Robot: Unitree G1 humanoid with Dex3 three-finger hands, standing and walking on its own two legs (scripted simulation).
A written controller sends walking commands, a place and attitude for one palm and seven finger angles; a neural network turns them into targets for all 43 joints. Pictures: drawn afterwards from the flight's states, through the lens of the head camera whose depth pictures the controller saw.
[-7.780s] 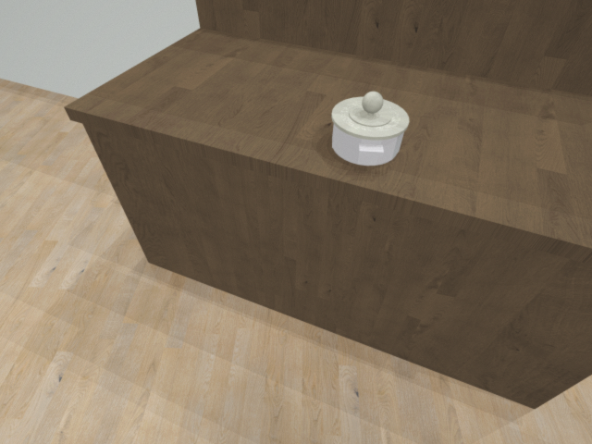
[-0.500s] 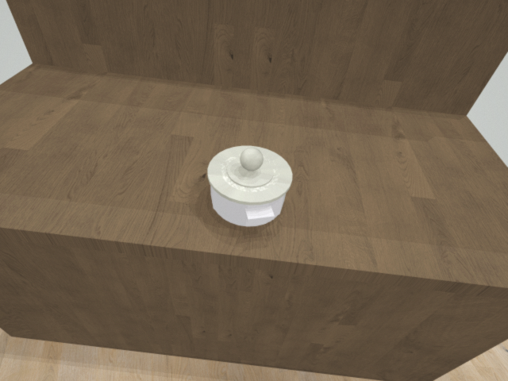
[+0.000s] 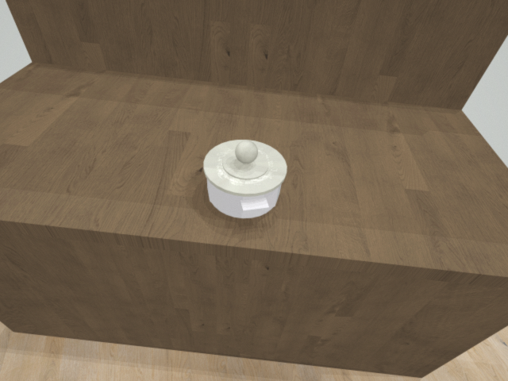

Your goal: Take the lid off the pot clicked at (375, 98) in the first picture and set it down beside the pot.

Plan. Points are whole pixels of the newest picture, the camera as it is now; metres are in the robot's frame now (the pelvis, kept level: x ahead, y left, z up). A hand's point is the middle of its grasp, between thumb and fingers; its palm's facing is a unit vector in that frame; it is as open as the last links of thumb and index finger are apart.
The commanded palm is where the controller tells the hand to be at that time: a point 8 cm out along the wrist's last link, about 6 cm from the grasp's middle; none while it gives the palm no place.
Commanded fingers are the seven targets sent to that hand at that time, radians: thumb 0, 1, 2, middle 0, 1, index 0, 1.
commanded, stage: look again from close up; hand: left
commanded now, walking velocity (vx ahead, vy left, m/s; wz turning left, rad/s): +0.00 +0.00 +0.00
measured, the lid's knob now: (246, 152) +0.52 +0.06 +0.09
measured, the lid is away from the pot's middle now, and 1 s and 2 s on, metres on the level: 0.00 0.00 0.00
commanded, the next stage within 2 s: none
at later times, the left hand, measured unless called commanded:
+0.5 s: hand out of the picture -0.16 +0.13 -0.20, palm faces +0.14 -0.99 -0.09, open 7.4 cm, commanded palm none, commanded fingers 0.00 0.90 0.90 -0.20 -0.30 -0.20 -0.30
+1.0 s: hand out of the picture -0.14 +0.23 -0.18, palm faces -0.02 -0.98 -0.20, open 7.4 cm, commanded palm none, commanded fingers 0.00 0.90 0.90 -0.20 -0.30 -0.20 -0.30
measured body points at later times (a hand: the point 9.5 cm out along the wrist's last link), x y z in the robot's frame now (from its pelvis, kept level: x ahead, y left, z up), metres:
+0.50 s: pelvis -0.08 +0.00 -0.02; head -0.12 +0.03 +0.43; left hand -0.17 +0.18 -0.19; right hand -0.05 -0.23 -0.16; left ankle -0.02 +0.05 -0.68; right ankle +0.06 -0.17 -0.73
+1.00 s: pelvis -0.20 +0.06 -0.01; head -0.19 +0.08 +0.44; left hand -0.14 +0.28 -0.16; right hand -0.23 -0.15 -0.15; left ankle -0.14 +0.08 -0.73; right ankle -0.25 -0.07 -0.73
